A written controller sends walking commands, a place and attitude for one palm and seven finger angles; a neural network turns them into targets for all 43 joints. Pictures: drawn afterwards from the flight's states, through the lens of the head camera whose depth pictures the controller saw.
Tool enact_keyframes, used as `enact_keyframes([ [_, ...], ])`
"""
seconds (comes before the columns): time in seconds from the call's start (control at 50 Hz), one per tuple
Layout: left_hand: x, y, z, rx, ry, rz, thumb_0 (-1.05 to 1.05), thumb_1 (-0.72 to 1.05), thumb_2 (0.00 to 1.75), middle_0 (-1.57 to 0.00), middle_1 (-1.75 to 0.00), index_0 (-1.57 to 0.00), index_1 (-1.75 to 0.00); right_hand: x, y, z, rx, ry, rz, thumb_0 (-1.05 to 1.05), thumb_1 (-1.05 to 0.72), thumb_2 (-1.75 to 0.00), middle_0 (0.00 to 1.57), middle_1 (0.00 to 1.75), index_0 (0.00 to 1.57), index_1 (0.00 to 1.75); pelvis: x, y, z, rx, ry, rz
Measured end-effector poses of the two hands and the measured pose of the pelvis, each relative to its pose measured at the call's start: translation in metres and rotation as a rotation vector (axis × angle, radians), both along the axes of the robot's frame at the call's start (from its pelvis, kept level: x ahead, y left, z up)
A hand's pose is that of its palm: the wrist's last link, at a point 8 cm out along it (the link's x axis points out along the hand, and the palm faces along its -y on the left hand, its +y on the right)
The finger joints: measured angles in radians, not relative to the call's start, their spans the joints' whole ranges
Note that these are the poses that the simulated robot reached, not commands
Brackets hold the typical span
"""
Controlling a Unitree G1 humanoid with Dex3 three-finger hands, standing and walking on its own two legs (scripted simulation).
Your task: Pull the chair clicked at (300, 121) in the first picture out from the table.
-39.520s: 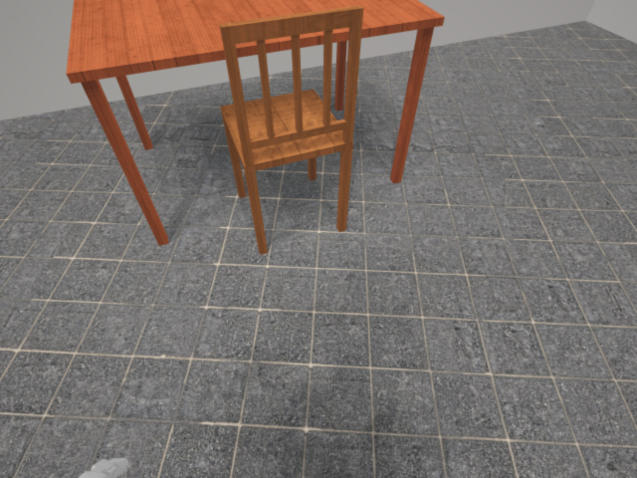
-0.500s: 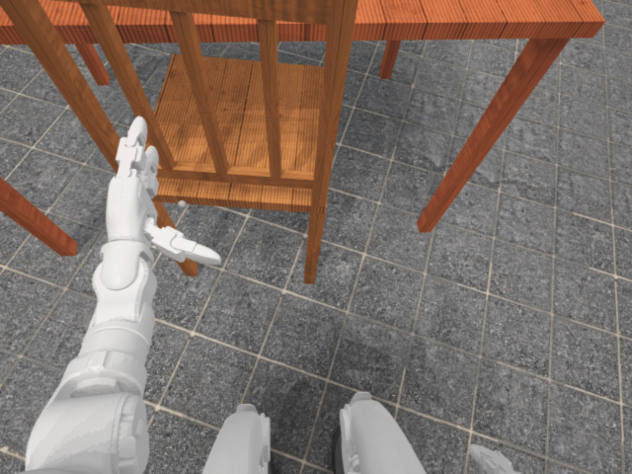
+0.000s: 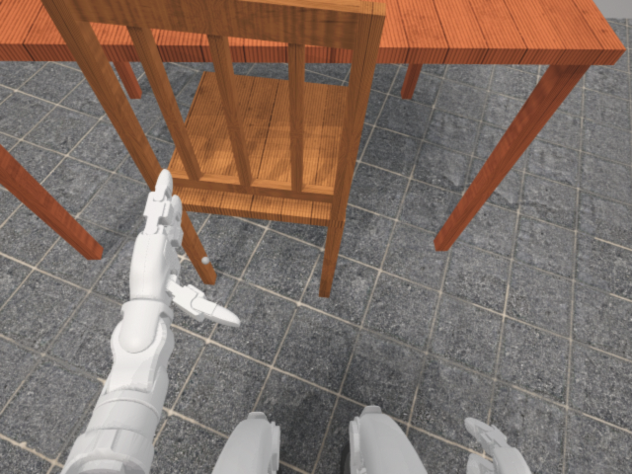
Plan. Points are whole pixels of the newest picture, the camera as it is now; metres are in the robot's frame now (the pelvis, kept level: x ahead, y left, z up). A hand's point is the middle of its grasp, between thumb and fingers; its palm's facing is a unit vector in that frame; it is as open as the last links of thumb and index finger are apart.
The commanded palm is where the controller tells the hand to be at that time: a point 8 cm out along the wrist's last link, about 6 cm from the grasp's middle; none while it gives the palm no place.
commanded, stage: draw the fingers out of the gap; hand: left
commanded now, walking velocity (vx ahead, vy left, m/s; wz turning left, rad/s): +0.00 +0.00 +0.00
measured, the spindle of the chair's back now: (234, 122) +0.60 +0.13 +0.02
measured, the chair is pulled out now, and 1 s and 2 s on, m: -0.08 -0.08 -0.08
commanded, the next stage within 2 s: draw the hand back to the body in 0.28 s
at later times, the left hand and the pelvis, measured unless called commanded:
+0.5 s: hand (193, 325) +0.29 +0.15 +0.02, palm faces +0.01 -1.00 -0.03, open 17.5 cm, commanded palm +0.26 +0.21 +0.04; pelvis +0.00 -0.01 +0.00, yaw +1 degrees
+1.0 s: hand (95, 340) +0.25 +0.20 +0.12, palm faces +0.11 -0.96 -0.24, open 17.0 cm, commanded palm +0.21 +0.25 +0.15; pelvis +0.03 -0.01 +0.06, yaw +2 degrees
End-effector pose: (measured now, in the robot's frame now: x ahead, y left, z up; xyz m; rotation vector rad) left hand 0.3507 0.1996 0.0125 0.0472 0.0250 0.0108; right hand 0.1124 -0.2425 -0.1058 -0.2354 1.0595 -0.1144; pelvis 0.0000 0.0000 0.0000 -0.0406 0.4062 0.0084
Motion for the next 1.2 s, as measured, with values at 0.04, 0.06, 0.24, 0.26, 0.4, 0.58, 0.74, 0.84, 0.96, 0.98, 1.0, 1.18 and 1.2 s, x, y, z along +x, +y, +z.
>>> enact_keyframes([
  [0.04, -0.006, -0.001, 0.001, -0.001, 0.002, -0.002, -0.02, -0.55, 0.20, 0.00, 0.00, 0.00, 0.00, 0.008, 0.001, 0.001, 0.005, -0.024, 0.007, 0.01, -0.90, -0.90, 0.21, 0.30, 0.21, 0.30, 0.000, 0.000, 0.000, 0.001, -0.004, 0.001],
  [0.06, -0.010, -0.001, 0.001, -0.002, 0.003, -0.003, -0.02, -0.55, 0.20, 0.00, 0.00, 0.00, 0.00, 0.011, 0.002, 0.002, 0.007, -0.035, 0.010, 0.01, -0.90, -0.90, 0.21, 0.30, 0.21, 0.30, 0.000, -0.001, 0.000, 0.001, -0.006, 0.001],
  [0.24, -0.048, -0.004, 0.003, 0.000, 0.015, 0.002, -0.02, -0.55, 0.20, 0.00, 0.00, 0.00, 0.00, 0.039, 0.007, 0.008, 0.025, -0.121, 0.056, 0.01, -0.90, -0.90, 0.21, 0.30, 0.21, 0.30, 0.000, -0.005, 0.000, 0.006, -0.022, 0.011],
  [0.26, -0.052, -0.004, 0.002, 0.000, 0.016, 0.002, -0.02, -0.55, 0.20, 0.00, 0.00, 0.00, 0.00, 0.041, 0.007, 0.007, 0.024, -0.129, 0.062, 0.01, -0.90, -0.90, 0.21, 0.30, 0.21, 0.30, 0.000, -0.006, 0.000, 0.006, -0.022, 0.013],
  [0.4, -0.072, -0.005, 0.002, 0.002, 0.017, 0.002, -0.02, -0.55, 0.20, 0.00, 0.00, 0.00, 0.00, 0.053, 0.006, 0.008, 0.024, -0.175, 0.084, 0.01, -0.90, -0.90, 0.21, 0.30, 0.21, 0.30, -0.002, -0.010, -0.004, 0.006, -0.027, 0.020],
  [0.58, -0.096, 0.008, 0.036, 0.003, -0.004, 0.010, -0.02, -0.55, 0.20, 0.00, 0.00, 0.00, 0.00, 0.055, 0.005, 0.022, 0.027, -0.217, 0.064, 0.01, -0.90, -0.90, 0.21, 0.30, 0.21, 0.30, 0.000, -0.014, 0.006, 0.004, -0.065, 0.027],
  [0.74, -0.110, 0.022, 0.074, 0.015, 0.021, 0.012, -0.02, -0.55, 0.20, 0.00, 0.00, 0.00, 0.00, 0.054, 0.003, 0.053, 0.020, -0.272, 0.050, 0.01, -0.90, -0.90, 0.21, 0.30, 0.21, 0.30, 0.009, -0.014, 0.029, 0.000, -0.116, 0.038],
  [0.84, -0.118, 0.027, 0.095, 0.019, 0.019, 0.010, -0.02, -0.55, 0.20, 0.00, 0.00, 0.00, 0.00, 0.058, -0.001, 0.073, 0.005, -0.325, 0.034, 0.01, -0.90, -0.90, 0.21, 0.30, 0.21, 0.30, 0.017, -0.012, 0.041, 0.001, -0.149, 0.039],
  [0.96, -0.126, 0.039, 0.117, 0.115, 0.053, 0.062, -0.02, -0.49, 0.24, -0.01, -0.02, -0.01, -0.01, 0.066, -0.001, 0.089, -0.007, -0.357, 0.017, 0.01, -0.90, -0.90, 0.21, 0.30, 0.21, 0.30, 0.026, -0.010, 0.054, 0.006, -0.195, 0.035],
  [0.98, -0.128, 0.042, 0.120, 0.157, 0.081, 0.092, -0.02, -0.46, 0.25, -0.01, -0.02, -0.01, -0.02, 0.068, 0.000, 0.092, -0.008, -0.355, 0.011, 0.01, -0.90, -0.90, 0.21, 0.30, 0.21, 0.30, 0.027, -0.010, 0.058, 0.009, -0.208, 0.034],
  [1.0, -0.131, 0.045, 0.124, 0.193, 0.108, 0.122, -0.02, -0.44, 0.26, -0.02, -0.02, -0.02, -0.02, 0.070, 0.002, 0.095, -0.008, -0.355, 0.005, 0.01, -0.90, -0.90, 0.21, 0.30, 0.21, 0.30, 0.029, -0.009, 0.061, 0.010, -0.220, 0.033],
  [1.18, -0.151, 0.064, 0.169, 0.331, 0.139, 0.305, -0.01, -0.16, 0.39, -0.06, -0.08, -0.06, -0.08, 0.091, 0.020, 0.115, 0.017, -0.373, 0.024, 0.01, -0.90, -0.90, 0.21, 0.30, 0.20, 0.30, 0.044, -0.001, 0.087, 0.023, -0.331, 0.029],
  [1.2, -0.151, 0.066, 0.174, 0.336, 0.129, 0.319, -0.01, -0.13, 0.41, -0.06, -0.09, -0.06, -0.08, 0.093, 0.022, 0.116, 0.021, -0.377, 0.031, 0.01, -0.90, -0.90, 0.21, 0.30, 0.20, 0.30, 0.045, 0.000, 0.089, 0.024, -0.342, 0.029],
])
